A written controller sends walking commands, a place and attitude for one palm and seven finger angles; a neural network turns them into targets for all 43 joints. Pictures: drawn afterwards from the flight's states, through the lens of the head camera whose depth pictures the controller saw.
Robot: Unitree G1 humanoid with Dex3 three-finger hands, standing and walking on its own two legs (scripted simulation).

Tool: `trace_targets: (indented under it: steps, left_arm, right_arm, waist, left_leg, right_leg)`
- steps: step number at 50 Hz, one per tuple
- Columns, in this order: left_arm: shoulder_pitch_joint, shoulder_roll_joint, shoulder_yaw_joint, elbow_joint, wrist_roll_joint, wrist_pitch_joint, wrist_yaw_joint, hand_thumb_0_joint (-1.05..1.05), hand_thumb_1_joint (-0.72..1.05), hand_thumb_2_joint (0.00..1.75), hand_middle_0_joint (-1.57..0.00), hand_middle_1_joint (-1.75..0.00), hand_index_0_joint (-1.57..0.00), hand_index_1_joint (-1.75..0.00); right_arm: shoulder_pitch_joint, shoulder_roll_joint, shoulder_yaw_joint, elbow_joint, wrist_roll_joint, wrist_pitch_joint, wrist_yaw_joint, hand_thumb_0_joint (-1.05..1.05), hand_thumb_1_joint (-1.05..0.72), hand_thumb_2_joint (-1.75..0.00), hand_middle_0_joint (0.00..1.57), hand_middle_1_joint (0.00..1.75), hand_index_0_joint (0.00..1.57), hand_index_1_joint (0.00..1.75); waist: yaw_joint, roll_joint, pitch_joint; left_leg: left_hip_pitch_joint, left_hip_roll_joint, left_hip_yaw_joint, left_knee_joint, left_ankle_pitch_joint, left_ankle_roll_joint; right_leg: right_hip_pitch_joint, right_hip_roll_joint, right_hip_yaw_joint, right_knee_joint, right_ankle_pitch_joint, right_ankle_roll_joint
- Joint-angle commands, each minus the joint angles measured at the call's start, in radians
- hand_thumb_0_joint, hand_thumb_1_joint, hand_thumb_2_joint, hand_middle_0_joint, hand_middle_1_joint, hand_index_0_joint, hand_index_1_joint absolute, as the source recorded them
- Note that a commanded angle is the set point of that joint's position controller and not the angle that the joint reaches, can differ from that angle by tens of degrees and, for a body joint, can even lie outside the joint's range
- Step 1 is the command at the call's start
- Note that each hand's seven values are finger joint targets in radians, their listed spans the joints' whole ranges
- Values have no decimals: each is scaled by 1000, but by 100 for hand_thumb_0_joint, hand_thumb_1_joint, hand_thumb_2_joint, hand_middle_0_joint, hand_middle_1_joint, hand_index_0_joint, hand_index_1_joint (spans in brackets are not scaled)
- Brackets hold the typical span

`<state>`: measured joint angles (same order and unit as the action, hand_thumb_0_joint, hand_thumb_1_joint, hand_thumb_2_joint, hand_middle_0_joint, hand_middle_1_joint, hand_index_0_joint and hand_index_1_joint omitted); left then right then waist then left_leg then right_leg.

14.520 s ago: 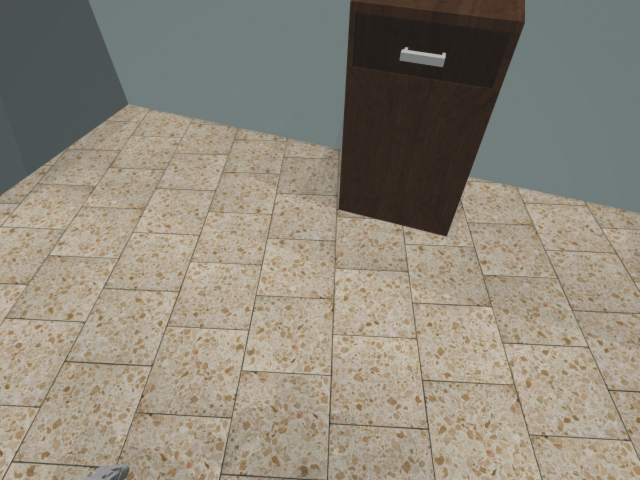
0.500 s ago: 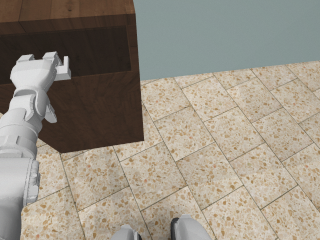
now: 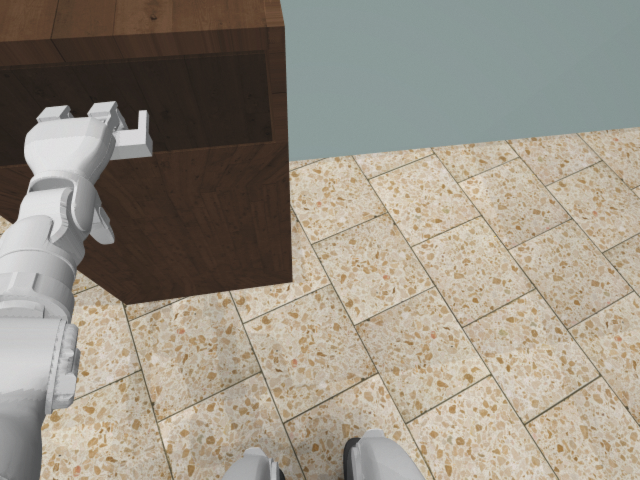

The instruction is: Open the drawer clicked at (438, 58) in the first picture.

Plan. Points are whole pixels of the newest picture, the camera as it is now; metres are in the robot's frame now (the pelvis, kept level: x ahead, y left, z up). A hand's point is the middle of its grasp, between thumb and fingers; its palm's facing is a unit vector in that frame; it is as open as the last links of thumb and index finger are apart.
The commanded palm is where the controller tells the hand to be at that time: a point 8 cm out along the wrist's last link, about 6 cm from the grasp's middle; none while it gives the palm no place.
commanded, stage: close the thumb around the handle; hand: left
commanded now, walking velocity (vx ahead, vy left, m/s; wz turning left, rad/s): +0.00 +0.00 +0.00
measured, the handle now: (96, 134) +0.55 +0.26 +0.03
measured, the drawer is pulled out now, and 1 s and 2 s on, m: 0.00 0.01 0.12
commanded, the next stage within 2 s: pull the drawer open in 0.72 s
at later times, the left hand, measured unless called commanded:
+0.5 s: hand (97, 175) +0.50 +0.26 +0.02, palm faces -0.09 -0.03 -1.00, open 7.8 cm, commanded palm +0.49 +0.25 +0.07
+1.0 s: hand (98, 180) +0.49 +0.26 +0.02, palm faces -0.08 -0.03 -1.00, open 5.9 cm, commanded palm +0.46 +0.25 +0.07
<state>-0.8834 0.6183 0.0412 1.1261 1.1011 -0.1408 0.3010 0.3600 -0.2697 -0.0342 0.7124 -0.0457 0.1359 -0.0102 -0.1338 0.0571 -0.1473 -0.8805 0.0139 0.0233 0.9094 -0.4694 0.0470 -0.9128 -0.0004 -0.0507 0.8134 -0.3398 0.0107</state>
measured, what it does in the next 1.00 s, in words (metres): stands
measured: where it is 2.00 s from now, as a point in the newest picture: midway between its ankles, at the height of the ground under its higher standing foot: outside the picture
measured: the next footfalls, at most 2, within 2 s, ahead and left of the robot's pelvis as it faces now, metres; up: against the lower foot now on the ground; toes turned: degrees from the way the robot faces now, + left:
none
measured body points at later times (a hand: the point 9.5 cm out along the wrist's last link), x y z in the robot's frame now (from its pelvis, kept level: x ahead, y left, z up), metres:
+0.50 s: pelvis +0.00 +0.00 +0.00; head +0.14 +0.00 +0.43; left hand +0.50 +0.26 +0.07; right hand -0.02 -0.28 -0.12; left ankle -0.04 +0.08 -0.69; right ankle +0.01 -0.13 -0.69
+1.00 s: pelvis +0.01 +0.00 +0.01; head +0.14 +0.00 +0.44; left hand +0.49 +0.26 +0.07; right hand +0.00 -0.28 -0.12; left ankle -0.04 +0.08 -0.69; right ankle +0.01 -0.13 -0.69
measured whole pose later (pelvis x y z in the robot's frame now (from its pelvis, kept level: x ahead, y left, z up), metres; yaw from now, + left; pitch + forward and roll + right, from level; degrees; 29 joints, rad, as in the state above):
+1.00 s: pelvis +0.01 +0.00 +0.01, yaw -1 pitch +24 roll -3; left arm -0.79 0.59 0.05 1.05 1.08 -0.12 0.30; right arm 0.37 -0.27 -0.05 0.72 -0.05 0.14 0.00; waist -0.11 0.06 -0.15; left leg -0.83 0.02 0.03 0.87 -0.46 0.04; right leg -0.87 0.01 -0.04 0.78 -0.34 0.01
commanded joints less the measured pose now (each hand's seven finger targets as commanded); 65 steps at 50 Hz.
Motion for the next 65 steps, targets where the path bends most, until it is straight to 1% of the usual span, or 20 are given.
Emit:
trace_targets:
  steps: [1, 3, 9, 12, 15, 17, 20, 22, 26, 30, 33, 35, 39, 40, 42, 44, 50, 57, 59, 65]
  left_arm:
    - [-392, 269, 65, -181, -17, -2, 30, 0, -50, 30, -30, -120, -30, -120]
    - [-383, 248, 46, -156, -16, 5, 27, 0, -39, 35, -31, -121, -31, -121]
    - [-415, 256, 53, -189, -14, -5, 26, 0, -5, 49, -33, -125, -33, -125]
    - [-368, 255, 64, -178, -23, -7, 24, 0, 12, 56, -34, -127, -34, -127]
    - [-379, 269, 69, -189, -17, -11, 28, 0, 28, 64, -36, -128, -36, -128]
    - [-369, 232, 42, -169, -15, -4, 31, 0, 40, 68, -36, -130, -36, -130]
    - [-391, 251, 58, -195, -16, -7, 37, 0, 56, 76, -38, -131, -38, -131]
    - [-376, 222, 44, -183, -19, -2, 38, 0, 68, 80, -38, -133, -38, -133]
    - [-387, 260, 65, -189, -14, 3, 38, 0, 90, 90, -40, -135, -40, -135]
    - [-391, 228, 38, -184, -13, 5, 36, 0, 90, 90, -40, -135, -40, -135]
    - [-366, 230, 51, -195, -19, 3, 37, 0, 90, 90, -40, -135, -40, -135]
    - [-390, 192, 22, -205, -17, 0, 38, 0, 90, 90, -40, -135, -40, -135]
    - [-378, 222, 54, -223, -20, -2, 44, 0, 90, 90, -40, -135, -40, -135]
    - [-368, 195, 30, -207, -21, 1, 41, 0, 90, 90, -40, -135, -40, -135]
    - [-348, 216, 45, -193, -21, 4, 38, 0, 90, 90, -40, -135, -40, -135]
    - [-302, 231, 70, -224, -29, -3, 36, 0, 90, 90, -40, -135, -40, -135]
    - [-138, 203, 80, -270, -42, -6, 30, 0, 90, 90, -40, -135, -40, -135]
    - [-40, 131, 55, -331, -39, 5, 57, 0, 90, 90, -40, -135, -40, -135]
    - [-53, 148, 73, -368, -35, 4, 69, 0, 90, 90, -40, -135, -40, -135]
    - [-6, 80, 35, -425, -28, 21, 90, 0, 90, 90, -40, -135, -40, -135]
  right_arm:
    - [205, -187, -67, -18, -1, -7, -14, 0, -90, -90, 20, 30, 20, 30]
    - [199, -186, -65, -16, 1, -6, -13, 0, -90, -90, 20, 30, 20, 30]
    - [204, -186, -67, -18, -2, -9, -16, 0, -90, -90, 20, 30, 20, 30]
    - [205, -186, -68, -17, -3, -8, -13, 0, -90, -90, 20, 30, 20, 30]
    - [201, -187, -66, -16, -2, -6, -13, 0, -90, -90, 20, 30, 20, 30]
    - [200, -184, -67, -14, 0, -8, -12, 0, -90, -90, 20, 30, 20, 30]
    - [205, -185, -70, -13, -1, -8, -12, 0, -90, -90, 20, 30, 20, 30]
    - [205, -184, -72, -11, -2, -11, -10, 0, -90, -90, 20, 30, 20, 30]
    - [204, -186, -67, -10, -2, -11, -12, 0, -90, -90, 20, 30, 20, 30]
    - [201, -181, -68, -12, 0, -11, -12, 0, -90, -90, 20, 30, 20, 30]
    - [199, -182, -70, -14, -1, -13, -10, 0, -90, -90, 20, 30, 20, 30]
    - [203, -177, -75, -12, 0, -16, -9, 0, -90, -90, 20, 30, 20, 30]
    - [201, -180, -75, -8, -5, -17, -9, 0, -90, -90, 20, 30, 20, 30]
    - [202, -176, -74, -8, -3, -17, -8, 0, -90, -90, 20, 30, 20, 30]
    - [194, -180, -70, -9, -1, -15, -9, 0, -90, -90, 20, 30, 20, 30]
    - [188, -180, -72, -17, -3, -14, -7, 0, -90, -90, 20, 30, 20, 30]
    - [165, -170, -77, -34, 2, -4, -1, 0, -90, -90, 20, 30, 20, 30]
    - [122, -164, -85, -51, 10, 4, 6, 0, -90, -90, 20, 30, 20, 30]
    - [114, -165, -86, -52, 8, 5, 3, 0, -90, -90, 20, 30, 20, 30]
    - [84, -150, -91, -69, 13, 4, 7, 0, -90, -90, 20, 30, 20, 30]
  waist:
    - [-13, 90, -488]
    - [-23, 78, -444]
    - [-19, 98, -489]
    - [-15, 62, -474]
    - [-10, 77, -471]
    - [-18, 77, -438]
    - [-17, 87, -486]
    - [-16, 80, -472]
    - [-8, 82, -481]
    - [-20, 71, -461]
    - [-6, 76, -474]
    - [-20, 96, -484]
    - [-7, 93, -505]
    - [-15, 89, -492]
    - [-6, 73, -452]
    - [18, 83, -501]
    - [57, 50, -493]
    - [64, 10, -416]
    - [72, 14, -443]
    - [79, 43, -444]
  left_leg:
    - [353, -7, -61, -63, 649, -20]
    - [336, -7, -58, -67, 612, -20]
    - [362, -6, -64, -64, 645, -23]
    - [344, -5, -58, -64, 636, -19]
    - [331, -7, -58, -70, 618, -18]
    - [341, -4, -61, -71, 614, -22]
    - [362, -4, -64, -66, 638, -23]
    - [363, -3, -63, -67, 637, -24]
    - [347, -7, -60, -73, 635, -21]
    - [341, -8, -58, -74, 621, -18]
    - [357, -7, -57, -77, 639, -20]
    - [383, -3, -63, -72, 657, -24]
    - [394, -2, -62, -68, 698, -24]
    - [385, -4, -60, -69, 677, -23]
    - [351, -7, -54, -80, 633, -20]
    - [367, -8, -48, -79, 684, -18]
    - [368, -1, -38, -97, 751, -15]
    - [367, 0, -30, -129, 710, -13]
    - [382, 0, -33, -130, 727, -14]
    - [450, 6, -43, -137, 791, -26]
  right_leg:
    - [260, 49, 4, -30, 356, -38]
    - [240, 51, 0, -37, 329, -39]
    - [246, 49, 1, -31, 342, -41]
    - [269, 51, 3, -36, 356, -38]
    - [271, 49, 4, -34, 349, -39]
    - [236, 52, -2, -39, 324, -41]
    - [249, 51, 1, -34, 340, -40]
    - [245, 52, -1, -38, 336, -39]
    - [274, 50, 3, -35, 356, -40]
    - [270, 50, 4, -41, 354, -39]
    - [280, 50, 3, -43, 358, -40]
    - [257, 51, 0, -43, 352, -39]
    - [273, 51, 3, -40, 379, -40]
    - [273, 51, 2, -45, 374, -38]
    - [284, 50, 3, -47, 362, -40]
    - [324, 48, 8, -42, 405, -42]
    - [386, 42, 15, -48, 464, -40]
    - [394, 41, 9, -70, 440, -41]
    - [404, 39, 11, -66, 444, -44]
    - [390, 39, 4, -69, 441, -45]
